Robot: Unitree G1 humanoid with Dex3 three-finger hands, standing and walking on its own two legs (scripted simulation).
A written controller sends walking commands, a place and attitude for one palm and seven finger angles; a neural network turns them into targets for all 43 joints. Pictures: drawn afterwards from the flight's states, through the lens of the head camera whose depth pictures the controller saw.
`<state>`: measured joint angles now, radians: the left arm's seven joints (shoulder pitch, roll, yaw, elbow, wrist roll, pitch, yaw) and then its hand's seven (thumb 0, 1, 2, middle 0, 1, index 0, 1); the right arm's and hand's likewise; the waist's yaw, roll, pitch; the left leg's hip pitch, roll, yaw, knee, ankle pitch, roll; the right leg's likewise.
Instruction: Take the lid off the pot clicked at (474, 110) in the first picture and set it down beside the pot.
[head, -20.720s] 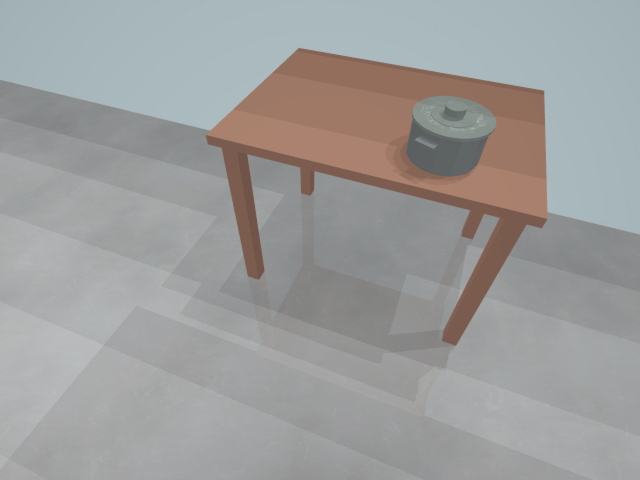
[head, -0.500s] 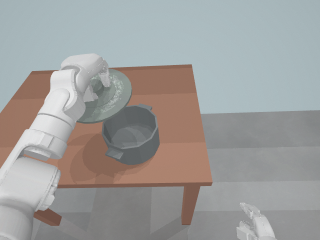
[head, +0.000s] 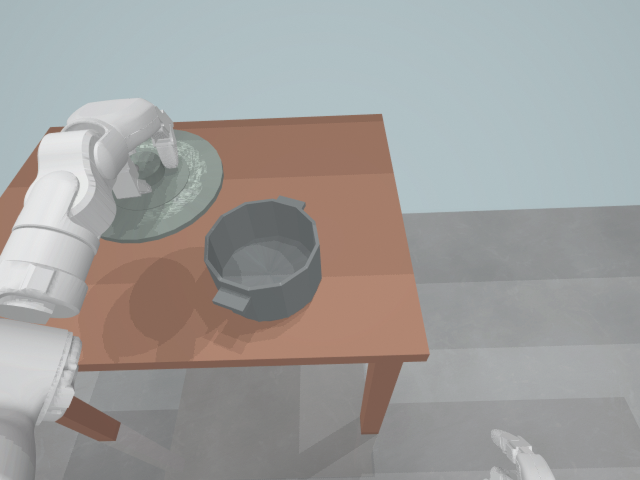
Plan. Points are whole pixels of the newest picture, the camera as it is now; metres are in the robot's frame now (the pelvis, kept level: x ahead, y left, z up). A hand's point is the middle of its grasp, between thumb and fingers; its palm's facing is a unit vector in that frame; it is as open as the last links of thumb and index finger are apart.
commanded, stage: move the lid sideways beside the pot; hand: left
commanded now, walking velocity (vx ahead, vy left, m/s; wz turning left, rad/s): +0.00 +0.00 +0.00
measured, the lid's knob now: (143, 169) +0.46 +0.24 +0.14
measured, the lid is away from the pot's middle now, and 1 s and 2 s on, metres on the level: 0.13 0.24 0.22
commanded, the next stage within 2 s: lower the lid onto the table in 1.00 s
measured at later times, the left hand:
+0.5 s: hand (81, 176) +0.42 +0.30 +0.17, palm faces -0.29 -0.05 -0.96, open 7.5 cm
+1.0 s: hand (45, 180) +0.42 +0.34 +0.17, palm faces -0.34 -0.05 -0.94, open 7.5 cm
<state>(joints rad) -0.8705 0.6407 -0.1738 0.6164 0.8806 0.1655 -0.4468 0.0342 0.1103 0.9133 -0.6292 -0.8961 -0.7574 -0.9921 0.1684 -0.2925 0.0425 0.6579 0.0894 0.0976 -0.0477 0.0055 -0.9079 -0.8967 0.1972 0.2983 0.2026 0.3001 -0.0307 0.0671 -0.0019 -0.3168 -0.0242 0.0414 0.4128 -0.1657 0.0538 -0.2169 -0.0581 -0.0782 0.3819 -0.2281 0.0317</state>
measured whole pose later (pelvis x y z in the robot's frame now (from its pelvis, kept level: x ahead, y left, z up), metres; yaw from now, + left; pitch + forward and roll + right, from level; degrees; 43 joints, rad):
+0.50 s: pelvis +0.00 +0.00 +0.00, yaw +0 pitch +5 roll -1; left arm -0.86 0.75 -0.09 0.69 0.89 0.07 -0.48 0.03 0.11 0.91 -0.63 -0.89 -0.76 -0.99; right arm 0.18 -0.31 0.04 0.65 0.09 0.12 -0.06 0.00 -0.91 -0.90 0.20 0.30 0.20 0.30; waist -0.03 0.05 0.00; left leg -0.34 -0.02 0.03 0.42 -0.17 0.05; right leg -0.22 -0.05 -0.09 0.36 -0.22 0.03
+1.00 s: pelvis +0.00 +0.00 +0.00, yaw +1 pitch +6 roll -2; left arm -0.91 0.84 -0.04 0.80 0.92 -0.02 -0.50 0.03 0.11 0.91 -0.62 -0.89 -0.76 -0.99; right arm 0.20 -0.31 0.03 0.67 0.10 0.15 -0.07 0.00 -0.91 -0.90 0.20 0.30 0.20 0.30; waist -0.03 0.05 0.01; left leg -0.37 -0.02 0.02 0.44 -0.17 0.06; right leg -0.24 -0.05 -0.10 0.35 -0.21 0.03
